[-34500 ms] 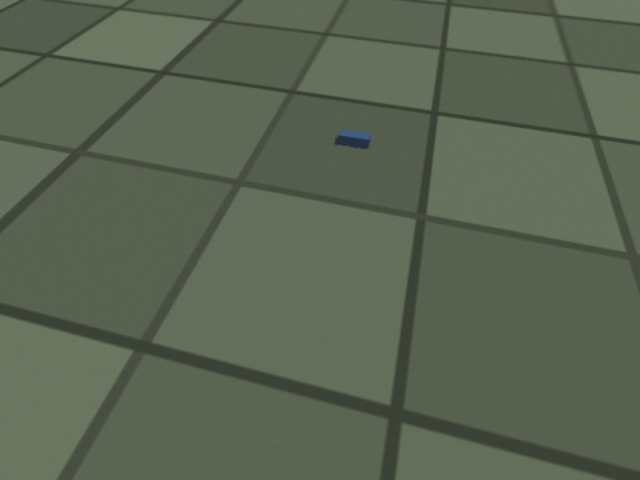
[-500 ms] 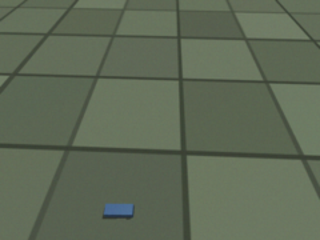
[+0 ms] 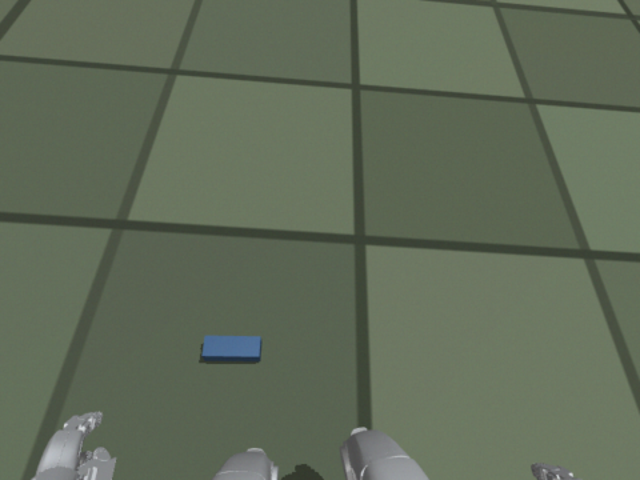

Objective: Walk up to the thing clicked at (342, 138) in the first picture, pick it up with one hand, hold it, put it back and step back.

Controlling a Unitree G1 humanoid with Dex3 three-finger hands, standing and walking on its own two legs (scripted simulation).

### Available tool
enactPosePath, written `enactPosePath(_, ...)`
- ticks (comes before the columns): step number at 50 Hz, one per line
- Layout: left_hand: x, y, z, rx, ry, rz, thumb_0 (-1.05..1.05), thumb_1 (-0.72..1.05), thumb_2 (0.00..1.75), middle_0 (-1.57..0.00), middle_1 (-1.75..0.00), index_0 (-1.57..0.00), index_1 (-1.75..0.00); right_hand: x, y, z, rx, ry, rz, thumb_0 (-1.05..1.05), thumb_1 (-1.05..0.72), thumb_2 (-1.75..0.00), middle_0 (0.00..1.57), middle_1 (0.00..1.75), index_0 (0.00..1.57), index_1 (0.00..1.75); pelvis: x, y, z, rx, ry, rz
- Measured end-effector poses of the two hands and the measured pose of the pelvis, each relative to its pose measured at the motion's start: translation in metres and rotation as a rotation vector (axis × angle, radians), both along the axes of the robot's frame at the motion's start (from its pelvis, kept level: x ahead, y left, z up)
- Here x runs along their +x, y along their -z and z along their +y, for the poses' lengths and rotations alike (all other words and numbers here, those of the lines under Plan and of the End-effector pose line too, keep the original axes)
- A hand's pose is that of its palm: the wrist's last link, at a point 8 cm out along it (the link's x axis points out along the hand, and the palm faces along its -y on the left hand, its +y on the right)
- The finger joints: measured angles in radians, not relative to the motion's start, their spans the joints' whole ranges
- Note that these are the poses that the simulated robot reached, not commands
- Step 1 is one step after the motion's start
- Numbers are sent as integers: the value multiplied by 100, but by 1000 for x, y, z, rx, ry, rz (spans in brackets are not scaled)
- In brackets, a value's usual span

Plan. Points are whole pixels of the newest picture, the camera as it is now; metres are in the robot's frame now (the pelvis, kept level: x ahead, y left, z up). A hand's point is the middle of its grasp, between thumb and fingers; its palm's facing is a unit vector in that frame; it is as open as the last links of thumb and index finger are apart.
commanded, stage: step back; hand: left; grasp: from above
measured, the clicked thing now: (232, 348) +0.47 +0.20 -0.73
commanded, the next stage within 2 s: none
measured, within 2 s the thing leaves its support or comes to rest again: neither
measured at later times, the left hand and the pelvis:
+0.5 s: hand out of the picture +0.01 +0.25 -0.13, palm faces -0.03 -0.91 -0.42, open 7.4 cm; pelvis -0.11 -0.01 +0.01, yaw -2 degrees
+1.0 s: hand out of the picture -0.17 +0.25 -0.15, palm faces -0.07 -0.91 -0.40, open 7.3 cm; pelvis -0.26 -0.01 -0.01, yaw -4 degrees
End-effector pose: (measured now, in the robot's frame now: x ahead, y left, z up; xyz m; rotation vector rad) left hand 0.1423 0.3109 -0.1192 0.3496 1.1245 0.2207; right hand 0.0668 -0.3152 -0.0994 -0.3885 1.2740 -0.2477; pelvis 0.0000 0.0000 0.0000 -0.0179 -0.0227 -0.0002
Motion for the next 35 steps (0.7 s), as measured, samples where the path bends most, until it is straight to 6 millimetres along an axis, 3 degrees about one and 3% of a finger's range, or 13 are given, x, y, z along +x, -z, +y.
enactPosePath(8, -44, -1, -10, -5, 51, 72, 0, 91, 89, -20, -30, -20, -30, -24, 0, 7, 16, 18, -73, 1, -90, -90, 21, 30, 21, 30, -29, -4, -1, 7, 51, 0)
enactPosePath(14, -85, -2, -23, 17, 64, 85, 0, 91, 89, -20, -30, -20, -30, -44, 19, -8, 49, 22, -117, 1, -90, -90, 21, 30, 21, 30, -58, 8, -14, 6, 71, -9)
enactPosePath(19, -125, -19, -31, 16, 38, 78, 0, 90, 89, -20, -30, -21, -30, -66, 18, -14, 63, 37, -96, 1, -91, -90, 21, 30, 21, 30, -79, -2, -17, 33, 62, -17)
enactPosePath(26, -143, -32, -21, 40, 23, -4, 0, 90, 89, -21, -30, -21, -30, -105, 12, -12, 39, -10, -42, 1, -91, -90, 21, 30, 21, 30, -111, -7, -10, 36, 19, 0)
enactPosePath(31, -156, -20, -1, 26, 22, -69, 0, 90, 89, -20, -30, -21, -30, -127, 12, -1, 7, -52, -42, 1, -91, -90, 21, 30, 21, 30, -141, 5, 2, 27, -22, -10)
enactPosePath(35, -181, -13, 7, 11, 2, -43, 0, 90, 89, -20, -30, -21, -30, -146, 2, 13, 16, -64, -70, 1, -91, -90, 21, 30, 21, 30, -165, 1, 7, 19, -11, -30)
